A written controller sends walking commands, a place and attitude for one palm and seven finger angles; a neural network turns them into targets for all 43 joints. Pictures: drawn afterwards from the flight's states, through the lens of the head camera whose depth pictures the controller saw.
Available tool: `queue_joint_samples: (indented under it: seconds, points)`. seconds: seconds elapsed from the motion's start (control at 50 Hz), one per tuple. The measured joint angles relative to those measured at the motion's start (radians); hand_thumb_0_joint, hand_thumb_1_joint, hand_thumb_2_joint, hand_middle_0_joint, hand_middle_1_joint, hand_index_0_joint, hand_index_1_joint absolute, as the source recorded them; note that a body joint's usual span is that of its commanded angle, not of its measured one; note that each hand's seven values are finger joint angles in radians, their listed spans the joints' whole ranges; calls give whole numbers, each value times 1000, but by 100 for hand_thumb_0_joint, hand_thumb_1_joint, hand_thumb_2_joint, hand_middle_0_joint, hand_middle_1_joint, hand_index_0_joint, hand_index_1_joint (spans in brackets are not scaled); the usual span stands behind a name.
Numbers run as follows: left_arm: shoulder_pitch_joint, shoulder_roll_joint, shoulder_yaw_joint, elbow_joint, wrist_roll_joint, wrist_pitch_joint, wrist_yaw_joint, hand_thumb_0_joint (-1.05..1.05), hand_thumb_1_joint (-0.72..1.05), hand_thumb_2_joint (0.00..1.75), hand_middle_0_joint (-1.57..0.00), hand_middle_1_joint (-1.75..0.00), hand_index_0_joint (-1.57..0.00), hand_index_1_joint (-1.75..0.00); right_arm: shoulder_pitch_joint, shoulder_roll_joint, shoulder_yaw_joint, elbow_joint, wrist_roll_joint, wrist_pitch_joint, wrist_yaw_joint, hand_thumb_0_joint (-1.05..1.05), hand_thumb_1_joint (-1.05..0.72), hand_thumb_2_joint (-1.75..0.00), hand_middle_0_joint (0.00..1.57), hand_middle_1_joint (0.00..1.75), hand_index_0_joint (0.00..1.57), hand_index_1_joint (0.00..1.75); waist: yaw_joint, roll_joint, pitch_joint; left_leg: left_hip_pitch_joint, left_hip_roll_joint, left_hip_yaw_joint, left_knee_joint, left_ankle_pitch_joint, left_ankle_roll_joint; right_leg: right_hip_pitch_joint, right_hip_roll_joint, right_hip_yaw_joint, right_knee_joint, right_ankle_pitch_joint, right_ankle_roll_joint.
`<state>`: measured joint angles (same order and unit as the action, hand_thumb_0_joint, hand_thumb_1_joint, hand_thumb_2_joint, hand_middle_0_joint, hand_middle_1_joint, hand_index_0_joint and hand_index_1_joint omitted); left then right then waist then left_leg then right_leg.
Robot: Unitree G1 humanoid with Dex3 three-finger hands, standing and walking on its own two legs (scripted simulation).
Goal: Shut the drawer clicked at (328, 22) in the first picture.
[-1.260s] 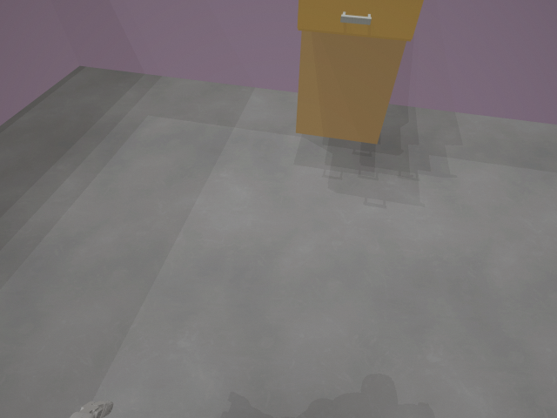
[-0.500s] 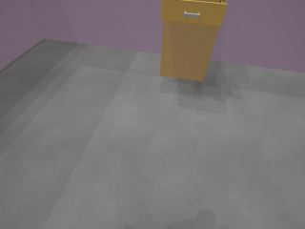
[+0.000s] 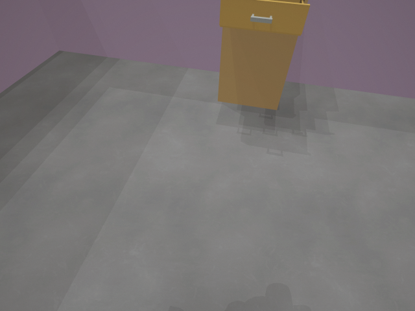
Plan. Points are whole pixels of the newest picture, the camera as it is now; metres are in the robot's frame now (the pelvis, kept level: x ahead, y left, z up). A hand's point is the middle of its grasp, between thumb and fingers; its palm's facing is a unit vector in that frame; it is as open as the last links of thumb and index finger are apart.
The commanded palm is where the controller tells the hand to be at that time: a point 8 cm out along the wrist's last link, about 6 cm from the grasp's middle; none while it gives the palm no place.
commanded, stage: look at it before walking up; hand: left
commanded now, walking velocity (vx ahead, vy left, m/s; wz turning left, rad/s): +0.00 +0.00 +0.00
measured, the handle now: (261, 18) +1.45 -0.19 +0.01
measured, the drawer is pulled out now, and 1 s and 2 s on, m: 0.30 0.30 0.30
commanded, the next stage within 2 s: walk to a spot facing it in 0.18 s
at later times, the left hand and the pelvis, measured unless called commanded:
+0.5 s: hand out of the picture +0.06 +0.22 -0.18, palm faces -0.06 -0.97 -0.25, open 7.3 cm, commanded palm none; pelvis +0.03 +0.00 -0.01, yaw -4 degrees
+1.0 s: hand out of the picture +0.16 +0.13 -0.17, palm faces -0.17 -0.97 -0.15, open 7.3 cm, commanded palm none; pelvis +0.17 -0.04 +0.00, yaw -14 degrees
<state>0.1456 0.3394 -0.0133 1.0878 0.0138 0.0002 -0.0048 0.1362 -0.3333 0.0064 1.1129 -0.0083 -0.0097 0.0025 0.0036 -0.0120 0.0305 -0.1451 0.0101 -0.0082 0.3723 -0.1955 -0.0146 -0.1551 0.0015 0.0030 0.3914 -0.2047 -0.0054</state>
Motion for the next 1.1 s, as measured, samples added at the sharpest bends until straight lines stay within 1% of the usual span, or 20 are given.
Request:
queue_joint_samples:
  seconds: [0.34, 0.4, 0.46, 0.54, 0.56, 0.6, 0.62, 0.64, 0.66, 0.68, 0.7, 0.74, 0.76, 0.78, 0.82, 0.9, 0.96, 1.04, 1.1]
  points:
    - [7, 0, 2, 7, 0, -1, 6, 0, 91, 90, -21, -30, -21, -30, -14, 1, 0, 1, -1, 2, -3, 1, -90, -90, 20, 30, 20, 30, 6, 4, -3, 6, 3, 3, -4, -5, -2, 5, 2, 3, -7, -2, 0]
    - [38, -19, 5, 0, 4, 11, 5, 0, 91, 90, -20, -30, -21, -30, 3, 19, -1, -6, -8, 10, -4, 1, -90, -90, 20, 29, 20, 30, 14, 7, -23, -5, 13, 21, 40, -41, -2, -9, 12, 20, 27, -25, -2]
    - [91, -45, 13, -15, 9, 23, -7, 0, 91, 90, -20, -30, -20, -30, 41, 46, -5, -23, -13, 12, 0, 1, -90, -90, 20, 29, 20, 30, 19, 6, -42, -20, 25, 44, 102, -106, 3, -31, 26, 43, 83, -71, -11]
    - [166, -79, 27, -29, 10, 23, -21, 0, 91, 90, -20, -30, -20, -30, 105, 85, -13, -42, -12, -4, 0, 1, -90, -90, 20, 29, 20, 30, 18, -9, -46, -23, 33, 83, 166, -161, 1, -78, 33, 70, 207, -161, -28]
    - [180, -88, 30, -29, 10, 24, -23, 0, 91, 90, -20, -30, -20, -30, 120, 95, -17, -45, -11, -10, -1, 1, -90, -90, 20, 29, 20, 30, 19, -13, -43, -14, 35, 99, 171, -177, 0, -101, 28, 55, 262, -194, -28]
    - [195, -109, 35, -25, 11, 26, -28, 0, 91, 90, -20, -30, -20, -30, 150, 110, -24, -46, -12, -24, -4, 1, -90, -90, 20, 30, 20, 30, 13, -12, -29, 17, 44, 128, 163, -195, -7, -152, 10, 6, 364, -258, -23]
    - [194, -119, 37, -24, 11, 26, -31, 1, 91, 90, -20, -30, -20, -30, 165, 115, -27, -44, -14, -29, -6, 1, -90, -90, 20, 30, 20, 30, 7, -7, -19, 34, 50, 138, 157, -201, -13, -170, 1, -20, 383, -276, -21]
    - [190, -130, 39, -25, 11, 23, -34, 1, 91, 90, -20, -30, -20, -30, 181, 118, -29, -40, -16, -31, -8, 1, -90, -90, 20, 30, 20, 30, 1, 0, -9, 49, 59, 145, 156, -209, -19, -179, -7, -45, 370, -274, -21]
    - [185, -138, 42, -32, 12, 16, -38, 1, 91, 90, -20, -30, -20, -30, 196, 119, -30, -33, -17, -31, -9, 1, -90, -90, 20, 30, 20, 30, -2, 12, 1, 56, 72, 148, 171, -225, -28, -175, -10, -69, 325, -240, -24]
    - [180, -143, 44, -44, 13, 3, -41, 1, 91, 90, -20, -30, -20, -30, 213, 120, -31, -26, -15, -29, -8, 1, -90, -90, 20, 30, 20, 30, -4, 21, 10, 44, 86, 147, 221, -251, -27, -162, -9, -85, 272, -174, -32]
    - [175, -143, 47, -54, 14, -17, -38, 1, 91, 90, -20, -30, -20, -30, 225, 124, -31, -14, -11, -22, -6, 1, -90, -90, 20, 30, 20, 30, -2, 21, 17, 4, 97, 142, 333, -276, -19, -163, -7, -96, 276, -97, -43]
    - [171, -152, 49, -65, 7, -46, -22, 0, 91, 90, -20, -30, -21, -30, 230, 130, -32, 16, -7, -1, -1, 1, -90, -90, 20, 30, 20, 30, 10, 28, 25, -100, 96, 96, 589, -295, -2, -144, 8, -108, 296, -127, -63]
    - [176, -158, 49, -67, 6, -54, -14, 0, 91, 90, -20, -30, -21, -30, 224, 131, -35, 25, -8, 6, 0, 1, -90, -90, 20, 29, 20, 30, 16, 30, 25, -152, 93, 83, 683, -277, 2, -122, 16, -107, 276, -144, -69]
    - [183, -164, 47, -67, 7, -57, -7, 0, 91, 90, -20, -30, -21, -30, 213, 132, -39, 27, -11, 10, 1, 1, -90, -90, 20, 29, 20, 30, 19, 30, 23, -201, 92, 79, 742, -248, 2, -98, 24, -102, 245, -149, -71]
    - [204, -176, 43, -58, 10, -59, 3, 0, 91, 90, -20, -30, -20, -30, 183, 135, -45, 14, -16, 10, 4, 1, -90, -90, 20, 29, 20, 30, 18, 26, 15, -286, 98, 83, 777, -186, -6, -52, 32, -88, 167, -126, -65]
    - [245, -196, 36, -22, 14, -59, 7, 0, 91, 90, -20, -30, -20, -30, 114, 146, -57, -47, -16, 1, 13, 1, -91, -90, 20, 29, 20, 30, 5, 13, -2, -404, 117, 92, 684, -74, -23, 29, 41, -51, 34, -85, -64]
    - [265, -204, 33, -1, 14, -62, 7, 0, 91, 90, -21, -30, -21, -30, 65, 157, -60, -84, -14, -6, 22, 1, -91, -90, 20, 29, 20, 30, 8, 12, -5, -444, 126, 85, 580, -8, -28, 84, 46, -28, -29, -81, -56]
    - [279, -202, 36, 14, 15, -64, 11, 0, 91, 90, -21, -30, -21, -30, 13, 169, -57, -112, -10, -13, 31, 1, -91, -90, 20, 29, 20, 30, 30, 7, 3, -427, 121, 87, 417, 27, -18, 151, 46, -7, -60, -114, -37]
    - [289, -193, 44, 22, 16, -61, 14, 0, 91, 90, -21, -30, -21, -30, -14, 176, -53, -124, -10, -23, 32, 1, -91, -90, 20, 29, 20, 30, 47, -3, 8, -360, 98, 102, 299, 14, -1, 191, 36, 6, -36, -172, -17]
